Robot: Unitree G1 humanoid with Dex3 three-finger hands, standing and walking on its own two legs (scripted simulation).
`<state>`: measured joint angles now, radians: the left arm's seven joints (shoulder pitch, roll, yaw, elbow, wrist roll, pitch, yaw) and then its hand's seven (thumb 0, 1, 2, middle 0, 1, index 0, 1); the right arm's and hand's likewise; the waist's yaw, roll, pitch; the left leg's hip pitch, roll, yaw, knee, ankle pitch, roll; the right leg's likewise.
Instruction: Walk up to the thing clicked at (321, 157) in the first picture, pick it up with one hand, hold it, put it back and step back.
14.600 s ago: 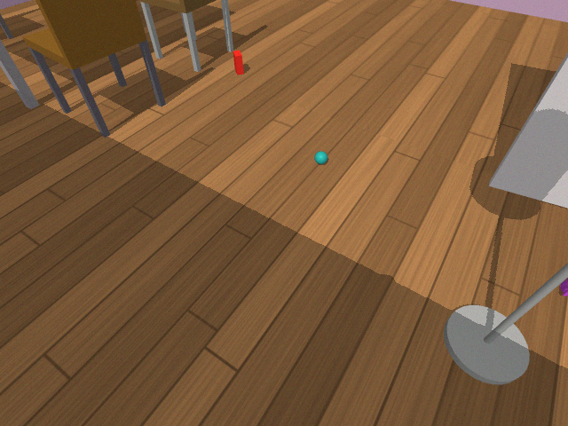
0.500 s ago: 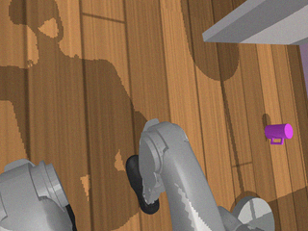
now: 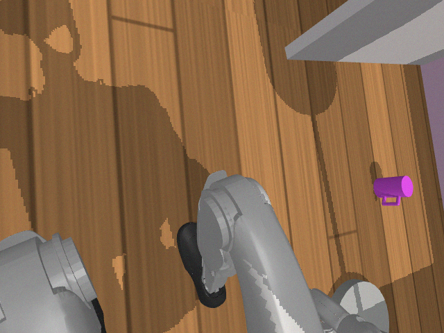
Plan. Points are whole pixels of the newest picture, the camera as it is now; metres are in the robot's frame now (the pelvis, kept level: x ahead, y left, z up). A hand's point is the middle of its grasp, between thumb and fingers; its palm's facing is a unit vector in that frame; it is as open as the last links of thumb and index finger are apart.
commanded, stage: close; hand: left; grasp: from above
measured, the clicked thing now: out of the picture +0.43 +0.35 -0.26
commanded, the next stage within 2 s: settle in 1.06 s
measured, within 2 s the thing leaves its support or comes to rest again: leaves its support in 1.50 s
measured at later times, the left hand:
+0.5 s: hand out of the picture +0.42 +0.34 -0.25, palm faces -0.45 -0.17 -0.88, open 10.2 cm
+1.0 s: hand out of the picture +0.42 +0.34 -0.25, palm faces -0.45 -0.15 -0.88, open 9.0 cm
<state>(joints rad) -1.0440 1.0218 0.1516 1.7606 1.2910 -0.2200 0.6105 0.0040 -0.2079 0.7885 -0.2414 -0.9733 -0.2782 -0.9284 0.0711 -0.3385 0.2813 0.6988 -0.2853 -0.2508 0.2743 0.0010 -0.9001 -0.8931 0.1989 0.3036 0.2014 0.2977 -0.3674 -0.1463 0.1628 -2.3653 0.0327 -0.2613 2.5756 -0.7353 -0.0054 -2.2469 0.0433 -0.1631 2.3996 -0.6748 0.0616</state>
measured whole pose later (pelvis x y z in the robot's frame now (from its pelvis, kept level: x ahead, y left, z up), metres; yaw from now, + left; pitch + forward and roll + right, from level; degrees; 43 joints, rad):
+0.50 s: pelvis +0.00 +0.00 +0.00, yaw +0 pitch +28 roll -14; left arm -1.04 1.03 0.16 1.77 1.30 -0.22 0.63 0.00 0.05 0.64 -0.44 -0.84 -0.49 -0.79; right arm 0.08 -0.35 0.29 0.68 -0.28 -0.24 0.27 0.00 -0.90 -0.89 0.20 0.30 0.20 0.30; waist -0.37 -0.14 0.16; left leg -2.37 0.03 -0.26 2.57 -0.73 0.00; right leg -2.24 0.05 -0.17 2.39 -0.67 0.06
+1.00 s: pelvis +0.00 +0.00 +0.00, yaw -1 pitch +27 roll -15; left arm -1.03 1.03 0.10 1.76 1.29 -0.26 0.64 0.02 0.20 0.49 -0.63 -0.76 -0.63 -0.68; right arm 0.06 -0.33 0.32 0.67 -0.29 -0.24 0.27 0.00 -0.90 -0.89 0.20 0.30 0.20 0.30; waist -0.36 -0.15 0.16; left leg -2.35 0.03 -0.28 2.57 -0.74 -0.01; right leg -2.23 0.05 -0.18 2.38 -0.67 0.06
